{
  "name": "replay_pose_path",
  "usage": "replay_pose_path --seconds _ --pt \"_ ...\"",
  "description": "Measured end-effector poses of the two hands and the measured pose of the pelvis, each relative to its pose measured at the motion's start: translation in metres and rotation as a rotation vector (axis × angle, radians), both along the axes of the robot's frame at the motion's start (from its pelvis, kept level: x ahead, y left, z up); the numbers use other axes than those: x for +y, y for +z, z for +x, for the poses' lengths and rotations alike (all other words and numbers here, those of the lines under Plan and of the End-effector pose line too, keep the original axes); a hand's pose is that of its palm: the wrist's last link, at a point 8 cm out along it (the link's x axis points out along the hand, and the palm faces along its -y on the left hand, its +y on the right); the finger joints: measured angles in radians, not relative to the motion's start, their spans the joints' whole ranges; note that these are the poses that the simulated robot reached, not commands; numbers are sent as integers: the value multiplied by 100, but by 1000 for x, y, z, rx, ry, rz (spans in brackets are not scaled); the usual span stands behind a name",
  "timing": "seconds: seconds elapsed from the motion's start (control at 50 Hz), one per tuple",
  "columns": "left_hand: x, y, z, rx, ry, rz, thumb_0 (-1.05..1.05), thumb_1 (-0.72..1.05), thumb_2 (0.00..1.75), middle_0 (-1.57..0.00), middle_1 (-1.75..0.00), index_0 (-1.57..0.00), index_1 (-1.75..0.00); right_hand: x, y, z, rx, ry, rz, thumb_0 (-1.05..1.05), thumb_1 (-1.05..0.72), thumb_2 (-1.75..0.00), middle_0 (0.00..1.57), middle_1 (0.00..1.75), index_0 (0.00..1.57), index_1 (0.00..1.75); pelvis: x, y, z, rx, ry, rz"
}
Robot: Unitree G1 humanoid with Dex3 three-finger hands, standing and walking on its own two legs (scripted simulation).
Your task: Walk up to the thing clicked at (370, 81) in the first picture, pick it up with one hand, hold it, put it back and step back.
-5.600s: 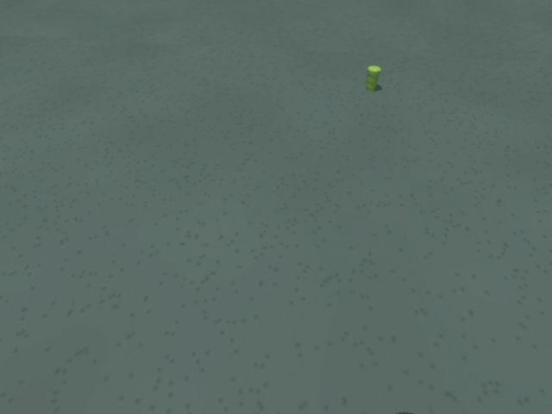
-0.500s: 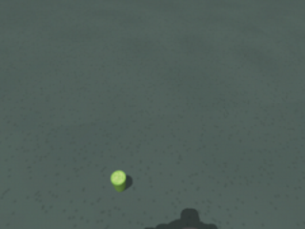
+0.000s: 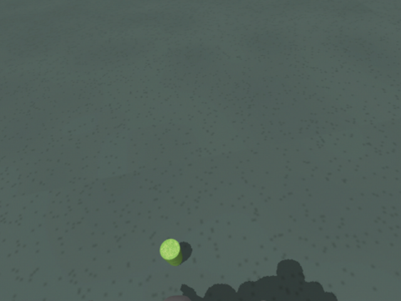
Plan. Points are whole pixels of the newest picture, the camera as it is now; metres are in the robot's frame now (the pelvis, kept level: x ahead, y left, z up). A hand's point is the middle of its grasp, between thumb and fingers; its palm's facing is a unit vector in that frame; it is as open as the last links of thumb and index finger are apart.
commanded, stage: walk up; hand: left
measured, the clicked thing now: (173, 254) +0.41 +0.24 -0.69
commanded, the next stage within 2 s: stand in 1.62 s
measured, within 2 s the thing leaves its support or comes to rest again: neither
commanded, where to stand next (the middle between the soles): +0.09 +0.03 m, yaw +1 degrees
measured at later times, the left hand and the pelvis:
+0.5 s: hand out of the picture +0.07 +0.27 -0.16, palm faces +0.01 -0.95 -0.31, open 7.3 cm; pelvis +0.03 +0.02 +0.01, yaw +1 degrees
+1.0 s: hand out of the picture +0.14 +0.26 -0.14, palm faces +0.01 -0.95 -0.32, open 7.3 cm; pelvis +0.05 +0.01 +0.02, yaw +1 degrees
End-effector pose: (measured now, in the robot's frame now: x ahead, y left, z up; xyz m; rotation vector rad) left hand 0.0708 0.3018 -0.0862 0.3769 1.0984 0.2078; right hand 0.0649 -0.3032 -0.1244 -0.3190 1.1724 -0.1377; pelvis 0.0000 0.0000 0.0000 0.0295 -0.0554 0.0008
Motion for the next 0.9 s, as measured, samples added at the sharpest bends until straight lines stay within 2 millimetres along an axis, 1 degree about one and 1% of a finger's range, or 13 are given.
replay_pose_path --seconds 0.08,0.18,0.24,0.28,0.38,0.44,0.52,0.62,0.7,0.8,0.9 --pt "10 -4 3 1 7 -2 1 90 90 -21 -30 -21 -31 -1 6 5 5 5 -32 1 -90 -90 20 30 20 30 5 -1 6 2 3 -14" --pt "28 -27 7 15 47 -32 1 90 90 -20 -30 -21 -31 4 10 0 19 -13 -93 1 -91 -90 20 30 20 30 18 -10 11 -15 9 -12" --pt "28 -34 7 49 59 -67 1 91 90 -20 -30 -21 -30 11 18 -1 27 -26 -99 1 -90 -90 20 30 20 30 22 -6 15 -6 6 -25" --pt "27 -38 5 70 62 -83 1 91 90 -20 -30 -21 -30 14 22 2 31 -25 -100 1 -90 -90 20 30 20 30 23 -4 17 1 7 -29" --pt "23 -43 -6 134 78 -91 1 91 90 -20 -30 -21 -30 20 24 23 16 -11 -83 1 -90 -90 20 30 21 30 21 0 22 -2 5 -45" --pt "19 -40 -10 162 93 -93 1 91 90 -20 -30 -21 -30 23 24 38 5 0 -65 1 -90 -90 20 30 21 30 19 3 28 5 9 -43" --pt "16 -32 -9 175 108 -86 1 91 90 -20 -30 -21 -30 25 21 62 -13 16 -42 1 -90 -90 20 30 21 30 17 6 36 11 13 -40" --pt "15 -23 4 158 118 -67 1 91 90 -20 -30 -21 -30 28 19 87 -47 23 -17 1 -90 -90 20 30 21 30 15 10 43 11 17 -35" --pt "15 -16 20 129 115 -56 1 91 90 -20 -30 -21 -30 29 20 98 -58 21 -8 1 -90 -90 20 30 21 30 14 12 46 11 19 -32" --pt "13 -12 39 98 97 -54 1 91 90 -20 -30 -21 -30 26 22 98 -47 9 -9 1 -90 -90 20 30 21 30 12 14 49 12 17 -32" --pt "9 -13 54 82 77 -65 1 91 90 -20 -30 -21 -30 21 23 88 -15 -12 -21 1 -90 -90 20 30 21 30 12 16 51 13 16 -32"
